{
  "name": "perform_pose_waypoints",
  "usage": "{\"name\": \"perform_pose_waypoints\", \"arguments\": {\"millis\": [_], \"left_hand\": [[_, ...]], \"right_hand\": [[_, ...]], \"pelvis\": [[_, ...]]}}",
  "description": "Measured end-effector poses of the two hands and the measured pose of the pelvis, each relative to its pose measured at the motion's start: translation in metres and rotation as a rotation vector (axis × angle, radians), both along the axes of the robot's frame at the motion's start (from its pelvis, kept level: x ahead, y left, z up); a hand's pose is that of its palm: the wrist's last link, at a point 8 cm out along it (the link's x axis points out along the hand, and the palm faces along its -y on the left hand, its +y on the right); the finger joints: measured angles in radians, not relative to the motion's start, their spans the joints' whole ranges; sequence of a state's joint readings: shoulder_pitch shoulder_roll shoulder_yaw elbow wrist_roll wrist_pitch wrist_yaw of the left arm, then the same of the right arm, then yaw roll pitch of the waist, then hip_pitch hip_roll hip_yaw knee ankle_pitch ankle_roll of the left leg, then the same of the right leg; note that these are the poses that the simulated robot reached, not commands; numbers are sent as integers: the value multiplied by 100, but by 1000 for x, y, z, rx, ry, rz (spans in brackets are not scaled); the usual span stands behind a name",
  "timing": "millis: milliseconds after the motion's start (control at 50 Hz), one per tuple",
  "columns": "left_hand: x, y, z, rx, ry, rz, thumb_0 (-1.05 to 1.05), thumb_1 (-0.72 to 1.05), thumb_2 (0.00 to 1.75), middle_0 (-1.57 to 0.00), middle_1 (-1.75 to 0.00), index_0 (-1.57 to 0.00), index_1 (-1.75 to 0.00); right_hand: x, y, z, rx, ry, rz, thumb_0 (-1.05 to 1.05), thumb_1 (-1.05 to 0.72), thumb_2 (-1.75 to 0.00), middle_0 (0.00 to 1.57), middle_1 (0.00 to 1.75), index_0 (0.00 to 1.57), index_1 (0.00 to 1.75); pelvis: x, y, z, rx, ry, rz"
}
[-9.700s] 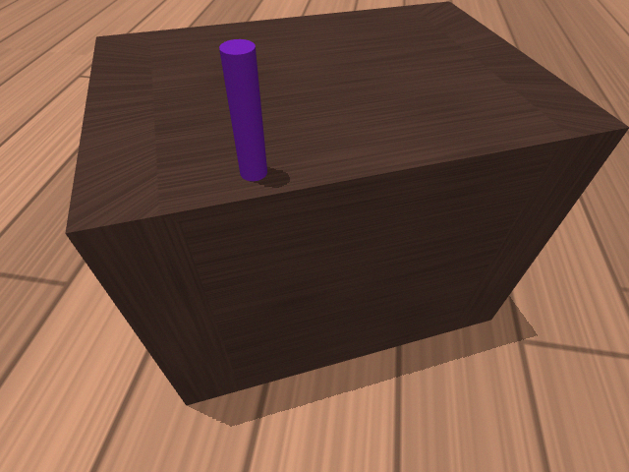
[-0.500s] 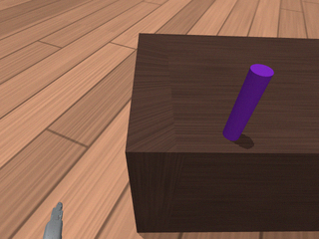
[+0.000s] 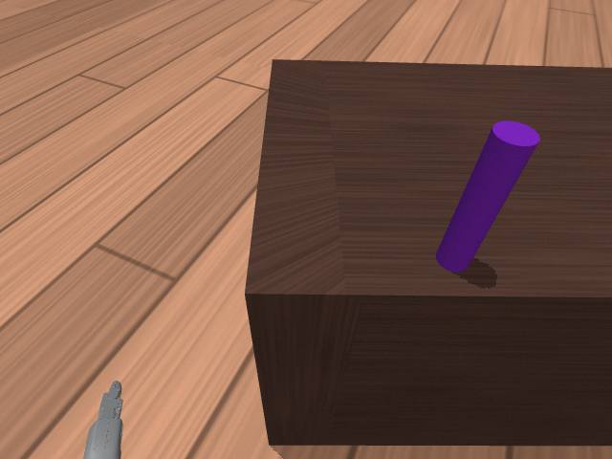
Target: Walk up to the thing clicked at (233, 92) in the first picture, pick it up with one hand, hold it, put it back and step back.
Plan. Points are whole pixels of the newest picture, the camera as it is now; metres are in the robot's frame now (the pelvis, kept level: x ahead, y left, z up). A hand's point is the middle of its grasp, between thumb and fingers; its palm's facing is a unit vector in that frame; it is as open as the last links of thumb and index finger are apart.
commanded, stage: go down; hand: right
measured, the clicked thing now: (478, 206) +0.40 -0.21 +0.14
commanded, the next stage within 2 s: approach in 1.38 s
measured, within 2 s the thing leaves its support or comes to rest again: neither
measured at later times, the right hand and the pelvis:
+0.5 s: hand out of the picture +0.29 -0.40 +0.21, palm faces +0.21 +0.98 -0.06, open 17.5 cm; pelvis +0.01 +0.00 +0.00, yaw +0 degrees
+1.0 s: hand out of the picture +0.29 -0.40 +0.21, palm faces +0.20 +0.98 -0.02, open 17.6 cm; pelvis +0.00 +0.00 +0.00, yaw +0 degrees
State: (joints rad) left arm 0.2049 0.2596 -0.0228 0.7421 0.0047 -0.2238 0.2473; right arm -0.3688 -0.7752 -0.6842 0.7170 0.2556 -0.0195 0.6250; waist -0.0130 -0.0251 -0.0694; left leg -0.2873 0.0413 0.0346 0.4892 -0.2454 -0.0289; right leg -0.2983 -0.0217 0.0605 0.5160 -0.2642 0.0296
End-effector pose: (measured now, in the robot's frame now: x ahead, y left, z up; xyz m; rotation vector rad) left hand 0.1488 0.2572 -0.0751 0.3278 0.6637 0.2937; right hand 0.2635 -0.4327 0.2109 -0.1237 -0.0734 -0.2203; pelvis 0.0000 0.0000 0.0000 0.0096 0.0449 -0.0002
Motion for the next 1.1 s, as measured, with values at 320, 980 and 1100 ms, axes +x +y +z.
{"name": "perform_pose_waypoints", "arguments": {"millis": [320, 980, 1100], "left_hand": [[6, -6, -3, 5, 22, -11, -1, -57, 7, -6, -5, -6, -6], [-5, -5, -1, 17, 4, -7, -1, -54, 5, -5, -5, -6, -5], [-6, -6, 0, 18, -4, -9, -1, -54, 5, -6, -5, -6, -5]], "right_hand": [[-2, -14, -5, 42, 24, -2, -2, 57, -7, 3, 5, 5, 6], [-1, -19, 2, 105, 79, 12, -2, 57, -7, 4, 6, 5, 6], [2, -16, -6, 118, 82, 13, -2, 57, -7, 4, 5, 5, 6]], "pelvis": [[5, -4, -1, 5, 12, -3], [0, -4, -3, 10, 13, 2], [0, -4, -3, 8, 19, 2]]}}
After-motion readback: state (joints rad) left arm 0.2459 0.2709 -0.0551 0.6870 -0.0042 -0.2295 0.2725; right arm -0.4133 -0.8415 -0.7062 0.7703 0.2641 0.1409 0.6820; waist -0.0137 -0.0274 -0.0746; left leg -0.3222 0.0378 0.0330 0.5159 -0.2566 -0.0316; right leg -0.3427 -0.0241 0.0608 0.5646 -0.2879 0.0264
